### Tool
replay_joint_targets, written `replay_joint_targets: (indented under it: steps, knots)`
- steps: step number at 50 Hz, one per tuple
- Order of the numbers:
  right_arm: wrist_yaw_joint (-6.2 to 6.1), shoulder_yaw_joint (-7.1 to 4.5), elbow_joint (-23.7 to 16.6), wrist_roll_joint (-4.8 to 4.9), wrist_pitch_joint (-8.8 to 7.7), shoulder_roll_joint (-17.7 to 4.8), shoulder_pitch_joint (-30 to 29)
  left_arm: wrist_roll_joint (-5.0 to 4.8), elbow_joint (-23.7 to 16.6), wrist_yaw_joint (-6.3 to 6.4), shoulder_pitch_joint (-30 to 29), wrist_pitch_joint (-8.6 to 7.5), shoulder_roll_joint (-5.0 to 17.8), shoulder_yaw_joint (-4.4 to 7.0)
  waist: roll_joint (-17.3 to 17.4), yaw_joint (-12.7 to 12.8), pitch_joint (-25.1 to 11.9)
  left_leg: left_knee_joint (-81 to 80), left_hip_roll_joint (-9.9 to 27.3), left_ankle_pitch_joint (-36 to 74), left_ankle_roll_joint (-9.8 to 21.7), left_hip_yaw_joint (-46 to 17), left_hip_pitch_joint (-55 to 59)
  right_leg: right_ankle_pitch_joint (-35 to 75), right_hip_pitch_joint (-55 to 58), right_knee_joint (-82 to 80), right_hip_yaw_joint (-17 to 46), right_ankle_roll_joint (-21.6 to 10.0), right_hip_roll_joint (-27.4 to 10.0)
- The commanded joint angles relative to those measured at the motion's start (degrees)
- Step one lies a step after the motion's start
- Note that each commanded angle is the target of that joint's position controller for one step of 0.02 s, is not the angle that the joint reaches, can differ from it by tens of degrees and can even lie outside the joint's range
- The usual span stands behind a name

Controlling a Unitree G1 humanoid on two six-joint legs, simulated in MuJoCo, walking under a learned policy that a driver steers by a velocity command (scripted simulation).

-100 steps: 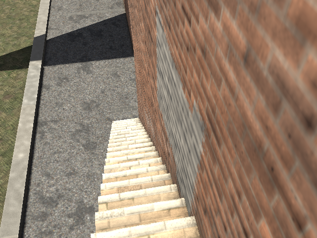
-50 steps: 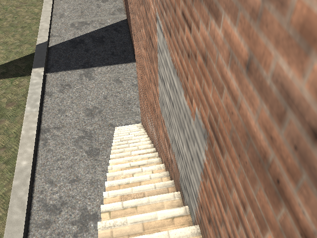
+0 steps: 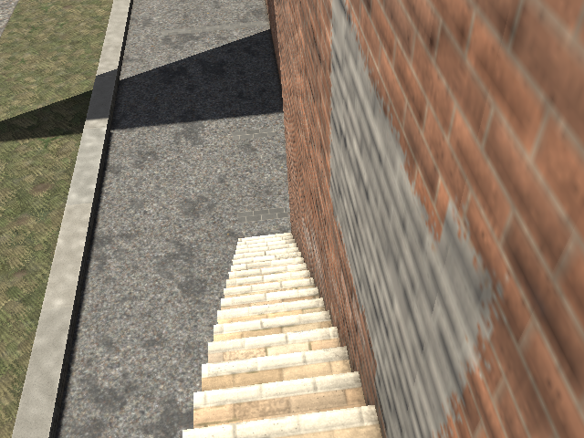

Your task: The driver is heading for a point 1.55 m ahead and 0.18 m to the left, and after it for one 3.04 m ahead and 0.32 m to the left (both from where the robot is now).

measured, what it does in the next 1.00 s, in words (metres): steps on the spot: left foot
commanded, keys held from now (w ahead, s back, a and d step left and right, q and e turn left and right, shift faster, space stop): no key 1.00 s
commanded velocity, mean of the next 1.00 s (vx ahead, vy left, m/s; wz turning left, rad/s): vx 0.02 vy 0.00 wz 0.00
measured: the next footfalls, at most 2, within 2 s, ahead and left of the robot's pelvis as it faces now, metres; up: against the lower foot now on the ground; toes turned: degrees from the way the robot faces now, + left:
left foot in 0.12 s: +0.08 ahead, +0.17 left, +0.00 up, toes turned -2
right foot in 1.66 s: +0.29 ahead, -0.10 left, -0.20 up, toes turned +0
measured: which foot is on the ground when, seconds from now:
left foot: up 0.00-0.10, down 0.12-1.00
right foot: down 0.00-1.00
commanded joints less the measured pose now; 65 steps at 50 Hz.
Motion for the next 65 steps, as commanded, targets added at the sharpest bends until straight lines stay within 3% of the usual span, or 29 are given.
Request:
replay_joint_targets:
  steps: [1, 2, 4, 6, 7, 8, 10, 11, 15, 17, 22, 23, 24, 27, 31, 32, 35, 40, 42, 51, 53, 55, 56, 57, 58, 59, 61, 64, 65]
  knots:
    - [1.43, -2.50, 3.1, -1.84, 1.42, -6.3, 12.7, -1.29, -3.7, 0.62, -8.1, -1.97, 3.9, -1.06, -4.7, -7.0, 3.2, -28.7, 3.9, 21.1, -0.7, 1.5, 19.1, 43.7, -17.3, -8.6, 10.3, -3.2, -11.9]
    - [2.59, -2.42, 3.6, -2.32, 1.19, -3.8, 14.1, 0.24, -2.7, 0.85, -9.5, -1.84, 7.4, -0.45, -10.5, -8.3, 0.9, -19.3, 1.4, 26.9, 0.5, 3.2, 30.1, 45.0, -23.6, -6.6, 11.6, -1.9, -12.3]
    - [1.79, -4.46, 1.8, -0.82, 0.16, -5.2, 12.5, -0.11, -4.6, 0.02, -15.2, -2.42, 10.7, 0.37, -9.6, -7.7, 0.2, -22.6, 0.8, 16.6, 0.0, 2.8, 29.3, 49.2, -16.8, -4.9, 12.1, -0.6, -15.3]
    - [0.14, -3.72, 0.9, 1.72, -0.59, -2.7, 8.5, -1.38, -3.1, -0.92, -13.2, -1.69, 7.9, -0.17, -8.1, -4.8, 1.1, -31.1, 3.9, 12.8, -1.4, -0.1, 24.3, 52.6, -4.8, -4.1, 19.5, -1.0, -18.4]
    - [-0.37, -2.60, 0.6, 3.31, -0.55, -1.4, 5.4, -2.16, -1.3, -0.92, -8.5, -0.46, 4.9, -0.58, -1.9, -1.9, 1.4, -39.1, 4.9, 12.2, -1.1, -1.4, 23.4, 44.7, -0.4, -5.2, 21.1, -0.4, -18.0]
    - [-0.97, -2.03, 2.2, 4.27, -0.48, -1.9, 3.8, -2.44, -2.8, -0.99, -6.3, -0.01, 3.6, -0.44, -1.0, 1.5, 4.2, -41.4, 4.8, 10.8, 0.3, -2.4, 20.1, 36.9, 2.4, -8.5, 21.2, 1.4, -16.1]
    - [-1.46, -1.74, 4.4, 3.10, -0.16, -1.4, 3.9, -2.25, -3.3, -0.68, -10.3, 0.63, 3.0, -0.03, -1.2, 0.9, 3.6, -41.9, 3.6, 10.6, -0.4, -1.4, 24.1, 24.8, 0.0, -10.4, 19.9, 1.8, -14.5]
    - [-1.25, -1.42, 5.0, 2.28, -0.13, 0.1, 4.6, -2.21, -2.7, -0.72, -12.3, 0.67, 3.3, 0.03, -3.5, -0.4, 3.6, -43.1, 3.2, 13.5, -0.1, -0.9, 26.6, 29.8, -0.5, -9.6, 17.7, 1.8, -13.7]
    - [-1.10, -0.85, 6.1, 0.87, 0.17, -1.8, 3.9, -0.93, -3.4, -0.19, -16.4, 1.55, 3.2, 1.25, -1.8, 0.6, 1.2, -52.7, 0.8, 23.3, 4.5, 0.9, 31.4, 31.3, 5.3, -9.7, 6.0, 4.4, -8.7]
    - [-1.30, -0.48, 4.5, 1.39, 0.00, -2.1, 0.0, -0.71, -4.9, 0.57, -17.9, 1.95, 2.0, 1.46, -0.2, 2.6, -0.8, -56.2, 0.6, 27.2, 7.4, 1.3, 29.2, 27.2, 10.6, -9.1, 3.6, 4.8, -6.5]
    - [-1.12, -0.72, 4.6, 1.64, 0.21, -0.8, 1.0, -1.16, -4.3, -0.05, -17.4, 3.33, 2.0, 1.44, -0.8, 0.6, -0.9, -57.6, 0.4, 25.2, 6.5, 1.7, 35.1, 24.8, 7.2, -13.5, 4.5, 4.5, -8.0]
    - [-1.32, -1.74, 3.9, 1.28, 0.32, -4.4, -2.5, -2.45, -4.0, 0.18, -16.9, 3.73, 4.4, 2.16, -1.9, 1.0, 0.3, -58.2, 0.6, 25.0, 6.6, 2.9, 33.7, 22.4, 6.8, -13.3, 4.7, 4.5, -7.1]
    - [-1.43, -1.81, 3.7, 1.04, 0.29, -4.8, -2.5, -2.58, -4.6, 0.10, -18.2, 3.81, 4.0, 1.97, -1.4, 0.4, -0.9, -58.9, 0.7, 25.0, 6.6, 2.9, 34.0, 21.3, 7.2, -13.4, 4.7, 4.6, -7.0]
    - [-1.27, -1.79, 4.5, 1.21, 0.37, -4.5, -2.3, -1.70, -4.2, 0.13, -17.8, 3.66, 2.6, 1.30, -1.1, -0.5, 1.4, -59.7, 0.4, 21.1, 6.6, 3.8, 33.6, 16.4, 4.3, -15.9, 5.8, 4.0, -7.5]
    - [-0.53, -1.92, 4.8, 0.95, 0.65, -4.5, -2.5, -1.23, -2.6, 0.06, -17.3, 3.85, 3.8, 0.94, -2.1, -1.1, 1.8, -59.1, -0.4, 17.5, 6.5, 5.0, 36.6, 10.8, 0.7, -18.9, 7.3, 3.9, -7.8]
    - [-0.39, -2.25, 4.7, 0.45, 0.52, -5.9, -2.6, -1.08, -2.6, 0.23, -17.2, 4.02, 3.6, 1.02, 0.3, -1.5, 1.4, -60.0, -0.6, 16.6, 6.7, 5.5, 36.5, 8.6, 0.2, -17.6, 6.5, 4.4, -7.5]
    - [-0.02, -2.71, 5.1, 0.89, 0.34, -7.1, -3.6, -0.74, -1.1, 0.71, -15.1, 4.28, 4.1, 1.21, -2.2, -0.5, 2.5, -61.1, -1.1, 12.6, 7.4, 5.4, 34.8, 5.5, -0.1, -18.4, 6.3, 4.3, -7.2]
    - [0.19, -2.90, 5.2, 1.40, 0.53, -6.8, -3.2, -0.97, 0.1, 0.51, -11.9, 4.59, 3.7, 0.86, -2.4, -0.1, 3.9, -63.4, -2.3, 9.8, 8.0, 5.6, 34.3, 2.4, -0.3, -18.6, 5.2, 5.1, -6.7]
    - [0.27, -3.16, 6.1, 0.65, 0.49, -7.5, -1.7, -0.99, 0.9, 1.15, -10.2, 4.65, 4.1, 1.13, -3.0, -0.3, 5.5, -62.8, -3.3, 3.9, 7.8, 6.0, 33.1, -1.6, -0.9, -19.4, 5.3, 5.3, -6.3]
    - [0.80, -2.57, 5.6, 1.75, -0.20, -8.5, -1.5, 0.11, 3.0, 2.24, -4.5, 4.81, 1.4, 0.38, -1.9, 0.3, 6.0, -67.7, -3.5, -2.6, 9.9, 2.7, 30.3, 4.1, 2.9, -16.4, 1.6, 7.3, -4.9]
    - [-0.11, -3.53, 5.5, 1.52, -0.35, -11.1, -0.5, 0.45, 2.5, 2.69, -4.0, 4.73, 3.7, 1.28, -2.3, 0.2, 6.1, -66.6, -3.6, -13.1, 10.9, 2.6, 30.0, -2.3, 2.1, -17.2, 2.0, 5.6, -5.3]
    - [-1.74, -4.28, 4.8, 0.74, -0.99, -12.6, 0.1, 1.96, 1.6, 3.82, -4.7, 3.55, 5.4, 2.28, -3.0, 0.1, 6.4, -63.6, -3.2, -24.7, 13.4, 1.1, 27.0, -11.9, 0.1, -17.4, 3.8, 2.2, -6.9]
    - [-0.59, -2.97, 4.0, -2.61, 2.18, -4.3, 2.7, -3.60, 2.3, 8.91, -8.9, 4.84, 5.3, 2.90, -12.1, -2.2, 1.3, -66.2, -1.1, -5.7, 15.1, -2.8, 31.7, 4.3, 5.6, -10.6, 0.9, 5.4, -9.4]
    - [-0.31, -3.67, 4.5, -2.93, 3.34, -5.0, 1.4, -4.06, 1.5, 10.81, -7.1, 5.64, 2.5, 2.07, -6.8, 0.8, -0.1, -65.3, -2.7, -6.4, 15.3, -2.3, 33.4, 2.1, 5.6, -8.9, 0.8, 5.9, -8.7]
    - [-0.76, -5.46, 1.2, 2.93, 0.20, -13.9, -2.7, 3.10, 1.2, 6.87, -1.3, 4.25, 1.7, 1.14, 8.2, 1.5, 10.4, -63.4, -2.8, -23.6, 15.8, 1.9, 27.1, -12.8, -4.3, -14.3, 5.6, 0.5, -8.7]
    - [-1.56, -4.15, 0.4, 3.18, -1.45, -10.9, -2.8, 3.97, -0.1, 5.66, -4.1, 2.20, 3.9, 1.88, -0.2, 0.6, 11.0, -61.2, -2.4, -28.4, 16.9, -1.7, 22.5, -14.4, -4.0, -14.7, 4.7, -1.3, -8.9]
    - [-3.10, -3.81, 2.2, 0.50, -2.62, -9.8, 4.3, 3.92, -0.8, 4.98, -2.2, -0.56, 2.9, 2.21, -5.8, 0.1, 7.5, -53.1, -4.2, -20.9, 18.0, 2.2, 24.2, -11.5, -4.0, -13.2, 6.8, -4.7, -9.5]
    - [-4.42, -3.39, -0.4, 0.47, -4.11, -9.6, 6.2, 4.89, -5.1, 5.93, -9.4, -1.60, 2.5, 1.89, 1.3, -3.0, 2.0, -54.8, -2.1, -13.0, 21.2, -1.8, 30.8, -6.5, -9.6, 0.2, 4.2, -3.8, -7.4]
    - [-2.88, -5.56, 4.6, -2.75, -0.37, -9.1, 19.5, -5.41, -0.4, 8.80, -9.7, 0.27, 6.3, 4.19, -2.4, -8.0, 1.3, -61.9, 5.1, 8.6, 18.6, -16.2, 43.7, 0.8, -16.1, 16.2, -0.6, 3.4, -5.7]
